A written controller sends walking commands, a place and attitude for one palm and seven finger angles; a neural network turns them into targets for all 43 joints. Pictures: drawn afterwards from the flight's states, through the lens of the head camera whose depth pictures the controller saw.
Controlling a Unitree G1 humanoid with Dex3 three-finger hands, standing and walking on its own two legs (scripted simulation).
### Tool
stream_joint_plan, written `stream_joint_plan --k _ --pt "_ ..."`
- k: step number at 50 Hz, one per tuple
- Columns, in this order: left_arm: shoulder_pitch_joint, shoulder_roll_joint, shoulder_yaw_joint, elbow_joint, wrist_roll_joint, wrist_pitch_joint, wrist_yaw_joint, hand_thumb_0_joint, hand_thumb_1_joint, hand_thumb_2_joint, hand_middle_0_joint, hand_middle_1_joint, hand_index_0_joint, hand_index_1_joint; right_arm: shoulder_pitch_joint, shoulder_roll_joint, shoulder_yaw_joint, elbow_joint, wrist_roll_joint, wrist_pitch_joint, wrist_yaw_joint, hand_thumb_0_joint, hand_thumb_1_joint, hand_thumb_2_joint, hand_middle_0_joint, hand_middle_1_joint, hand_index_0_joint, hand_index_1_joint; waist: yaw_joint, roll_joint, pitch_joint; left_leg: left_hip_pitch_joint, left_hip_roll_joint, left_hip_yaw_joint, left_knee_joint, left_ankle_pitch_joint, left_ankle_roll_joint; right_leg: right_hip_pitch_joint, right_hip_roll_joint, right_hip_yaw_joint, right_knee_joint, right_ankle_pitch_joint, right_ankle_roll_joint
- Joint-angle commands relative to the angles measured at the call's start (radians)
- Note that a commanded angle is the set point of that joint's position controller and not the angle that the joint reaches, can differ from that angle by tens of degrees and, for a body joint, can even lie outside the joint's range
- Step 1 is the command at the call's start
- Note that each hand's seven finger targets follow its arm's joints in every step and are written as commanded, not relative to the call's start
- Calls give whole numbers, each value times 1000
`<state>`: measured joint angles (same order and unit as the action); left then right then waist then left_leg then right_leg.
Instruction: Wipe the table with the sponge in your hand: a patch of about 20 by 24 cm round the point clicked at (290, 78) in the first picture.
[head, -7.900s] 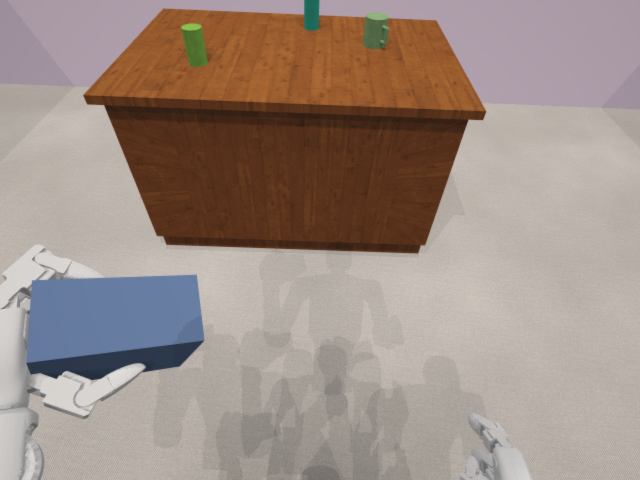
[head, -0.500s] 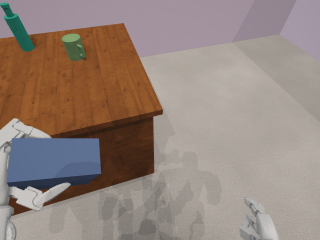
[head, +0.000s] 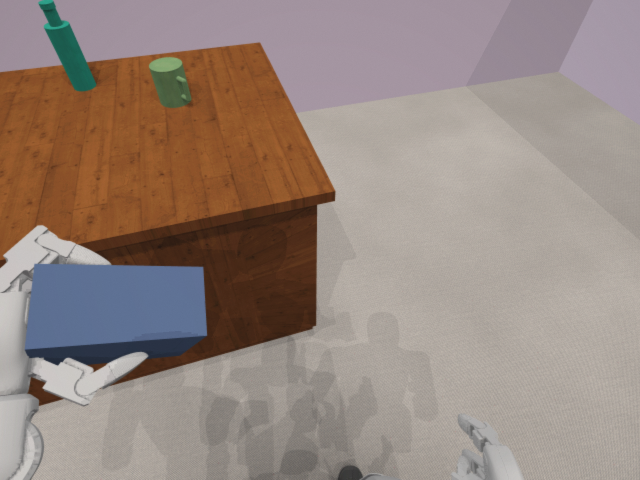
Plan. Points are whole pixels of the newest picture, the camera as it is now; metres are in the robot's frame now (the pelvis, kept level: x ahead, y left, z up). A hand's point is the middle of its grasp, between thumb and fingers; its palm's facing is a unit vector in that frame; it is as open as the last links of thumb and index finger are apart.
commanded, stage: come to a stop and stand still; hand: left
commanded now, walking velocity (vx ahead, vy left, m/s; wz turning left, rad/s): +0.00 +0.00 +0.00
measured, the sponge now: (145, 316) +0.24 +0.19 +0.14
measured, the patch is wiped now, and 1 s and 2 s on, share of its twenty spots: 0.00 0.00 0.00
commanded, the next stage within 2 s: look again from close up in 0.88 s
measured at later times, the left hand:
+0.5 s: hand (12, 396) +0.15 +0.25 +0.17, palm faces +0.42 -0.82 -0.39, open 10.9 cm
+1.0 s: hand (11, 407) +0.14 +0.24 +0.17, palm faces +0.40 -0.79 -0.47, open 10.9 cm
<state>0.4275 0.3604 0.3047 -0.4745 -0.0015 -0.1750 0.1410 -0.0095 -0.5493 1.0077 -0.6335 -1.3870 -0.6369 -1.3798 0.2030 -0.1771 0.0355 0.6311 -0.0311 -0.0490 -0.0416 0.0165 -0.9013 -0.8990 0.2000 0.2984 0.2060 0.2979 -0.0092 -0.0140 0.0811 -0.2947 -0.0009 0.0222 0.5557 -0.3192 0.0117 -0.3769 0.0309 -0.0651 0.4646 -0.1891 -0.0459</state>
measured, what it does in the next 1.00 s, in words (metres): steps on the spot: right foot, then left foot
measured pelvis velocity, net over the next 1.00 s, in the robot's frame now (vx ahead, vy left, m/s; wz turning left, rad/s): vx -0.07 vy -0.01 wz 0.04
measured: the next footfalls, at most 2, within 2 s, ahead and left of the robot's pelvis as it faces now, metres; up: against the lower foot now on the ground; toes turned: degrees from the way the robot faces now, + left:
right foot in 0.14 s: +0.01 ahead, -0.11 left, +0.00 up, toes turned +4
left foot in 0.40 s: +0.01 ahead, +0.11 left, +0.00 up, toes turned +6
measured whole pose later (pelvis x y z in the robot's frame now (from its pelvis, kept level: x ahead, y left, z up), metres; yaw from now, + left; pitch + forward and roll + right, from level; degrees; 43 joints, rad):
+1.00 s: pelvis -0.07 -0.01 +0.01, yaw +2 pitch +0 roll -1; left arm 0.44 0.42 0.35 -0.46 0.00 -0.19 0.13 -0.01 -0.55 1.01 -0.63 -1.39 -0.64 -1.38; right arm 0.24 -0.21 0.00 0.62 -0.01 -0.10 -0.06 0.02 -0.90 -0.90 0.20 0.30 0.20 0.30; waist 0.01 0.01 0.04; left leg -0.28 0.05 0.04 0.49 -0.20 0.00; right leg -0.24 0.05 0.00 0.42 -0.17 -0.02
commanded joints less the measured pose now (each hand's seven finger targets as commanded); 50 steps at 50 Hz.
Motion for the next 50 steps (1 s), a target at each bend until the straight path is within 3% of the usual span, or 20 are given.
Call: stream_joint_plan --k 1,3,6,7,8,9,11,14,18,19,21,23,25,29,31,33,40,48,49,50 --pt "-17 185 190 -257 -19 -76 28 0 100 1300 -1200 -1600 -1200 -1600 -98 -125 -64 -187 19 -40 -19 0 -900 -900 200 300 200 300 20 242 -140 -403 222 -237 -418 -478 77 405 -10 38 271 -186 72" --pt "-3 178 198 -201 -17 -75 19 0 100 1300 -1200 -1600 -1200 -1600 -84 -118 -84 -187 23 -48 -24 0 -900 -900 200 300 200 300 23 225 -113 -494 247 -210 -395 -426 99 434 -4 32 391 -149 80" --pt "54 146 162 -120 -19 -73 12 0 100 1300 -1200 -1600 -1200 -1600 -77 -129 -85 -176 46 -75 -14 0 -900 -900 200 300 200 300 22 93 -78 -232 161 -84 -188 -267 44 233 -26 36 26 -215 62" --pt "84 151 167 -106 -23 -74 11 0 100 1300 -1200 -1600 -1200 -1600 -59 -129 -87 -169 47 -81 -12 0 -900 -900 200 300 200 300 9 36 -69 -125 122 -47 -86 -174 17 126 -69 126 -108 -213 28" --pt "65 171 170 -134 -29 -77 12 0 100 1300 -1200 -1600 -1200 -1600 -48 -126 -87 -167 44 -82 -12 0 -900 -900 200 300 200 300 -11 -39 -81 -62 92 -15 18 -66 -6 57 -158 276 -149 -114 -18" --pt "36 178 162 -130 -35 -82 14 0 100 1300 -1200 -1600 -1200 -1600 -36 -120 -80 -150 38 -85 -15 0 -900 -900 200 300 200 300 -23 -51 -89 -9 71 3 78 31 -22 17 -222 331 -154 72 -42" --pt "-53 148 101 -132 -28 -62 11 0 100 1300 -1200 -1600 -1200 -1600 -45 -127 -82 -128 43 -90 -8 0 -900 -900 200 300 200 300 -7 -132 -123 -1 32 -11 201 -39 -34 -10 -274 433 -220 -139 -58" --pt "-173 183 100 -231 -18 -71 19 0 100 1300 -1200 -1600 -1200 -1600 -90 -117 -61 -132 32 -99 -16 0 -900 -900 200 300 200 300 13 -99 -103 -9 23 -18 247 -53 -21 0 -264 381 -264 -282 -79" --pt "-172 210 132 -265 -15 -83 34 0 100 1300 -1200 -1600 -1200 -1600 -73 -126 -62 -127 21 -114 -29 0 -900 -900 200 300 200 300 19 -7 -125 141 6 0 -55 -10 -1 37 -207 306 -220 -249 -51" --pt "-146 210 143 -267 -17 -88 36 0 100 1300 -1200 -1600 -1200 -1600 -60 -133 -64 -130 18 -113 -29 0 -900 -900 200 300 200 300 21 35 -145 166 28 -19 -145 0 7 67 -174 282 -179 -237 -28" --pt "-80 194 148 -277 -20 -101 37 0 100 1300 -1200 -1600 -1200 -1600 -68 -162 -69 -160 21 -108 -26 0 -900 -900 200 300 200 300 36 212 -152 153 184 -187 -258 119 58 71 -52 184 -28 -146 26" --pt "-33 192 163 -249 -26 -104 35 0 100 1300 -1200 -1600 -1200 -1600 -84 -134 -54 -165 22 -100 -27 0 -900 -900 200 300 200 300 28 293 -145 -57 265 -244 -358 -38 85 203 -36 99 124 -146 52" --pt "-36 149 139 -218 -20 -103 26 0 100 1300 -1200 -1600 -1200 -1600 -73 -133 -60 -175 25 -104 -23 0 -900 -900 200 300 200 300 24 231 -118 -131 239 -185 -342 -96 68 236 -32 96 129 -100 53" --pt "16 122 114 -111 -26 -87 23 0 100 1300 -1200 -1600 -1200 -1600 -53 -147 -64 -164 42 -106 -19 0 -900 -900 200 300 200 300 8 51 -144 -44 159 -96 -203 99 19 240 -47 113 -36 80 56" --pt "-25 124 103 -101 -28 -92 22 0 100 1300 -1200 -1600 -1200 -1600 -57 -147 -59 -150 40 -105 -21 0 -900 -900 200 300 200 300 1 83 -147 -18 159 -87 -209 189 1 224 -60 96 -25 140 63" --pt "-43 111 80 -116 -31 -82 19 0 100 1300 -1200 -1600 -1200 -1600 -61 -152 -68 -155 44 -102 -21 0 -900 -900 200 300 200 300 7 17 -214 44 133 -51 -153 198 -3 228 -67 143 -38 174 47" --pt "-86 214 158 -291 -29 -89 41 0 100 1300 -1200 -1600 -1200 -1600 -98 -136 -59 -166 28 -103 -28 0 -900 -900 200 300 200 300 16 66 -187 29 77 -40 -154 10 -4 181 -91 203 -140 -34 29" --pt "48 143 138 -162 -44 -81 35 0 100 1300 -1200 -1600 -1200 -1600 -69 -139 -64 -166 40 -92 -27 0 -900 -900 200 300 200 300 12 66 -198 37 105 -57 -179 135 -5 220 -62 153 -97 76 38" --pt "-1033 1008 766 -415 96 -176 12 0 100 1300 -1200 -1600 -1200 -1600 34 -179 -98 -163 -8 -145 -25 0 -900 -900 200 300 200 300 55 -113 -3 -82 90 9 -14 117 18 51 -120 249 -235 102 111" --pt "-912 727 579 -40 37 -172 -14 0 100 1300 -1200 -1600 -1200 -1600 -5 -109 -74 -91 27 -143 -22 0 -900 -900 200 300 200 300 10 -48 -132 64 68 -5 -15 118 5 44 -200 241 -186 -29 -14"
